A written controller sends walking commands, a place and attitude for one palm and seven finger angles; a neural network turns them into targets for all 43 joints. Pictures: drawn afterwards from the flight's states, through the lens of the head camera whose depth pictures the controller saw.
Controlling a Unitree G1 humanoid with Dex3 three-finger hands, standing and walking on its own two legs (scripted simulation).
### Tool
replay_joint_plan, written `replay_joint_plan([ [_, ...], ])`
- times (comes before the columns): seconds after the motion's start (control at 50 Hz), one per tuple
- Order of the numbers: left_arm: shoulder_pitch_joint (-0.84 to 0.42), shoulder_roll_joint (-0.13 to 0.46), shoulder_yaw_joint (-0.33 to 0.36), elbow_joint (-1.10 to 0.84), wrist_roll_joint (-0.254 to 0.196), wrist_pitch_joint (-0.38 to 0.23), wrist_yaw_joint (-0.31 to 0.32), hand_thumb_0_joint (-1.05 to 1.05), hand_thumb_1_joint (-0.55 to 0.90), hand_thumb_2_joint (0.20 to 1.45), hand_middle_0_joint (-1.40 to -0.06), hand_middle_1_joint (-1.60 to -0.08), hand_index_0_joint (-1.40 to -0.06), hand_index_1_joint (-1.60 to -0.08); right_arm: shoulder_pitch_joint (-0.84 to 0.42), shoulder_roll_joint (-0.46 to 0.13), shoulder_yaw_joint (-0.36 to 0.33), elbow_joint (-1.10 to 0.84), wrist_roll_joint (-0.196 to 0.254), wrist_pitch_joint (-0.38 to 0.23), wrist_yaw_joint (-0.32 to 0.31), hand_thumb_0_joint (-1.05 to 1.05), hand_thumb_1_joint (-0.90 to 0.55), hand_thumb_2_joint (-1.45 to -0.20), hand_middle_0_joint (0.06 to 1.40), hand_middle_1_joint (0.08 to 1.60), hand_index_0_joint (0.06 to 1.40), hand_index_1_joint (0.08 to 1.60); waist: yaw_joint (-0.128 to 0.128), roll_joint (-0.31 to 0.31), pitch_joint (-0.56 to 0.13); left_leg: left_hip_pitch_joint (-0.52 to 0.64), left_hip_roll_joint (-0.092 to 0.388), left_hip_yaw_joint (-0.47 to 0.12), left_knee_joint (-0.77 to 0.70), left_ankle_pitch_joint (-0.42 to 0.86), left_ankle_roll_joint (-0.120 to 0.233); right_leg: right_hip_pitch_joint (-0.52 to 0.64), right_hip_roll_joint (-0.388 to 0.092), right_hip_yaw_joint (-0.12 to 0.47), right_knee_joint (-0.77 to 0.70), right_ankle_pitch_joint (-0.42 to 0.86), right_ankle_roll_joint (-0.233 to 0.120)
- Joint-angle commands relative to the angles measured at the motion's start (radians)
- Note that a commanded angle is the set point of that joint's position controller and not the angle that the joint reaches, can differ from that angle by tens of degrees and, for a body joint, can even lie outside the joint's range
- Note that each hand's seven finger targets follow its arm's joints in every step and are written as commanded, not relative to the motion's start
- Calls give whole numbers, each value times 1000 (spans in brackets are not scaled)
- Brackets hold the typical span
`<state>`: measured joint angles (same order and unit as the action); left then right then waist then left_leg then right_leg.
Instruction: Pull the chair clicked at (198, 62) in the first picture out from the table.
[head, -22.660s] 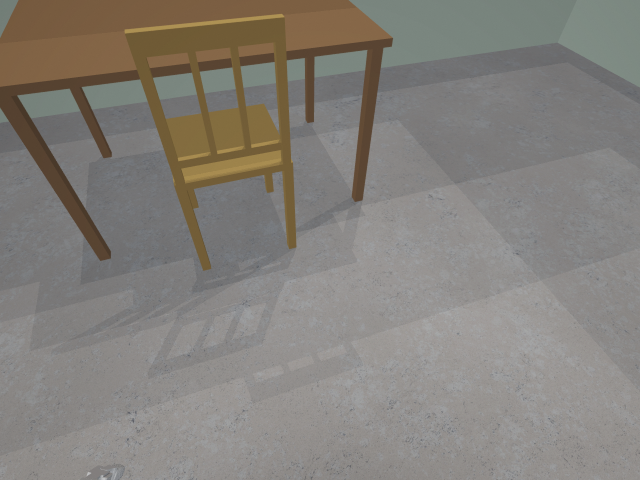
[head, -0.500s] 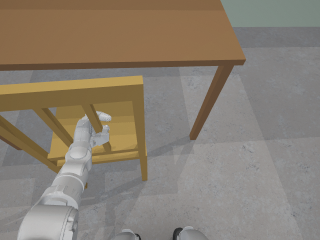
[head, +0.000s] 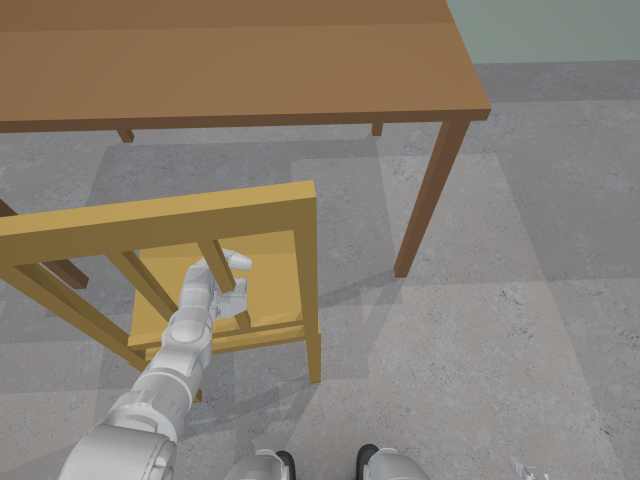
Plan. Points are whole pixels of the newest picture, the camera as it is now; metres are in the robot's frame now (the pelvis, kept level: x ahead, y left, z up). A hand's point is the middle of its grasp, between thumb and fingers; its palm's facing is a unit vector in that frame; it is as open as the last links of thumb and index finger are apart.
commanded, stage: step backward, pulling the chair out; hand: left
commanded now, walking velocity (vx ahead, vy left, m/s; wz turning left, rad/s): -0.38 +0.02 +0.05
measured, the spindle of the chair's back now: (158, 298) +0.37 +0.25 -0.08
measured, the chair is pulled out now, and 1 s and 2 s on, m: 0.18 0.23 0.48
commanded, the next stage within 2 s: none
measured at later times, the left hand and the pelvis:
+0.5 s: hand (234, 311) +0.34 +0.13 -0.06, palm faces +0.01 -0.98 -0.19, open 5.2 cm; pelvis -0.01 +0.00 +0.00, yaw +1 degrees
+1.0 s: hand (229, 328) +0.31 +0.13 -0.06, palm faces -0.02 -0.98 -0.17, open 5.2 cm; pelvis -0.05 +0.01 +0.00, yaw +2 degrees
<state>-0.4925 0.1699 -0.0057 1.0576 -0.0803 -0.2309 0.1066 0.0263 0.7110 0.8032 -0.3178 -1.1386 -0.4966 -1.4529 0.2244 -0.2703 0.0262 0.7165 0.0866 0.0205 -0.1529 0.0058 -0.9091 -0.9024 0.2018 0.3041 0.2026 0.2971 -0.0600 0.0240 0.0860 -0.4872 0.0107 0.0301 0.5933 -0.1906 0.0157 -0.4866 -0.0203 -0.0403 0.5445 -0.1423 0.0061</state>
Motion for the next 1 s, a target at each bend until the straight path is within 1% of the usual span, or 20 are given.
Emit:
replay_joint_plan([
  [0.0, -356, 208, 0, -230, 38, -60, 25, 0, 900, 900, -500, -1450, -500, -1450, 23, -116, -36, -90, -9, -45, -12, 0, -900, -900, 200, 300, 200, 300, 23, -1, -394, 211, 84, -110, -113, -91, 8, 112, -114, 109, -134, -236, -12],
  [0.06, -334, 192, -6, -240, 37, -53, 27, 0, 900, 900, -500, -1450, -500, -1450, 6, -121, -34, -97, -12, -43, -14, 0, -900, -900, 200, 300, 200, 300, 33, 83, -383, 185, 130, -148, -170, -71, 25, 121, -67, 73, -28, -221, -7],
  [0.16, -344, 180, -2, -259, 39, -42, 20, 0, 900, 900, -500, -1450, -500, -1450, -5, -110, -34, -94, -25, -39, -15, 0, -900, -900, 200, 300, 200, 300, 37, 106, -395, 170, 171, -167, -152, 63, 39, 151, -55, 72, 76, -113, -13],
  [0.22, -344, 216, 25, -253, 44, -36, 24, 0, 900, 900, -500, -1450, -500, -1450, -12, -112, -37, -98, -27, -39, -14, 0, -900, -900, 200, 300, 200, 300, 41, 76, -355, 72, 155, -161, -134, -67, 34, 174, -73, 105, 56, -177, -30],
  [0.32, -305, 258, 44, -205, 47, -45, 36, 0, 900, 900, -500, -1450, -500, -1450, 63, -105, -49, -65, -23, -62, -7, 0, -900, -900, 200, 300, 200, 300, 22, -182, -391, 186, -16, -48, 147, -217, -35, 81, -280, 302, -247, -236, -111],
  [0.34, -304, 238, 34, -201, 50, -39, 35, 0, 900, 900, -500, -1450, -500, -1450, 58, -97, -43, -53, -25, -65, -2, 0, -900, -900, 200, 300, 200, 300, 27, -170, -405, 194, -17, -50, 160, -198, -38, 115, -305, 287, -243, -152, -122],
  [0.4, -337, 216, 19, -226, 51, -36, 31, 0, 900, 900, -500, -1450, -500, -1450, 34, -106, -33, -41, -28, -70, -4, 0, -900, -900, 200, 300, 200, 300, 15, -103, -432, 236, 19, -79, 2, -17, -25, 169, -232, 155, -137, 47, -67],
  [0.44, -347, 203, 6, -228, 46, -41, 32, 0, 900, 900, -500, -1450, -500, -1450, 8, -129, -36, -55, -23, -68, -9, 0, -900, -900, 200, 300, 200, 300, 27, 1, -398, 237, 103, -153, -115, 40, 3, 129, -115, 78, -55, -86, -15],
  [0.48, -373, 158, -27, -252, 36, -40, 27, 0, 900, 900, -500, -1450, -500, -1450, -18, -125, -29, -83, -24, -64, -5, 0, -900, -900, 200, 300, 200, 300, 34, 114, -354, 169, 189, -252, -237, -150, 48, 112, -44, 50, 74, -298, -9],
  [0.5, -394, 139, -31, -269, 34, -38, 26, 0, 900, 900, -500, -1450, -500, -1450, -29, -120, -24, -82, -28, -64, -9, 0, -900, -900, 200, 300, 200, 300, 40, 166, -355, 165, 221, -300, -261, -128, 65, 103, -24, 46, 154, -269, -14],
  [0.58, -378, 166, 9, -238, 50, -34, 19, 0, 900, 900, -500, -1450, -500, -1450, 11, -107, -37, -46, -49, -67, -6, 0, -900, -900, 200, 300, 200, 300, 35, 114, -455, 359, 227, -241, -87, 451, 71, 132, -36, 62, 111, -35, -6],
  [0.64, -399, 158, -7, -230, 63, -27, 5, 0, 900, 900, -500, -1450, -500, -1450, -17, -106, -38, -54, -50, -60, 3, 0, -900, -900, 200, 300, 200, 300, 35, 158, -364, 192, 210, -209, -111, 272, 43, 185, -48, 64, 95, -54, -19],
  [0.68, -401, 209, 28, -226, 51, -31, 12, 0, 900, 900, -500, -1450, -500, -1450, -2, -112, -49, -49, -38, -62, -2, 0, -900, -900, 200, 300, 200, 300, 37, 78, -403, 156, 168, -163, -58, 141, 21, 234, -81, 110, 25, 2, -31],
  [0.72, -394, 268, 46, -206, 45, -34, 19, 0, 900, 900, -500, -1450, -500, -1450, 30, -111, -56, -48, -29, -69, -7, 0, -900, -900, 200, 300, 200, 300, 14, -79, -421, 167, 55, -88, 69, -22, -33, 193, -207, 241, -109, 36, -75],
  [0.76, -387, 284, 47, -191, 42, -23, 21, 0, 900, 900, -500, -1450, -500, -1450, 21, -99, -50, -37, -23, -71, 0, 0, -900, -900, 200, 300, 200, 300, 22, -138, -411, 172, -14, -73, 214, -230, -57, 163, -338, 331, -224, 19, -127],
  [0.8, -369, 255, 40, -204, 42, -2, 15, 0, 900, 900, -500, -1450, -500, -1450, -3, -94, -35, -37, -27, -73, 1, 0, -900, -900, 200, 300, 200, 300, 43, -135, -420, 87, -22, -109, 263, -288, -56, 283, -365, 314, -204, 180, -156],
  [0.86, -384, 228, 26, -225, 38, 38, 12, 0, 900, 900, -500, -1450, -500, -1450, 13, -114, -25, -15, -26, -68, -6, 0, -900, -900, 200, 300, 200, 300, 19, -139, -442, 154, 10, -122, 8, -189, -51, 367, -329, 195, -90, 441, -110],
  [0.9, -403, 207, 10, -249, 40, 48, 9, 0, 900, 900, -500, -1450, -500, -1450, 6, -145, -38, -23, -29, -51, -15, 0, -900, -900, 200, 300, 200, 300, 25, -17, -447, 245, 92, -149, -155, 253, -21, 318, -174, 80, 12, 397, -16],
  [0.96, -492, 113, -44, -284, 35, 37, -4, 0, 900, 900, -500, -1450, -500, -1450, -25, -119, -36, -62, -43, -29, -3, 0, -900, -900, 200, 300, 200, 300, 38, 209, -457, 319, 226, -259, -197, 362, 50, 149, -45, 25, 214, -155, 5],
  [0.98, -497, 115, -29, -273, 35, 33, -1, 0, 900, 900, -500, -1450, -500, -1450, -18, -108, -37, -56, -48, -32, -1, 0, -900, -900, 200, 300, 200, 300, 41, 220, -453, 358, 256, -282, -181, 447, 73, 91, -35, 37, 263, -276, -2],
])
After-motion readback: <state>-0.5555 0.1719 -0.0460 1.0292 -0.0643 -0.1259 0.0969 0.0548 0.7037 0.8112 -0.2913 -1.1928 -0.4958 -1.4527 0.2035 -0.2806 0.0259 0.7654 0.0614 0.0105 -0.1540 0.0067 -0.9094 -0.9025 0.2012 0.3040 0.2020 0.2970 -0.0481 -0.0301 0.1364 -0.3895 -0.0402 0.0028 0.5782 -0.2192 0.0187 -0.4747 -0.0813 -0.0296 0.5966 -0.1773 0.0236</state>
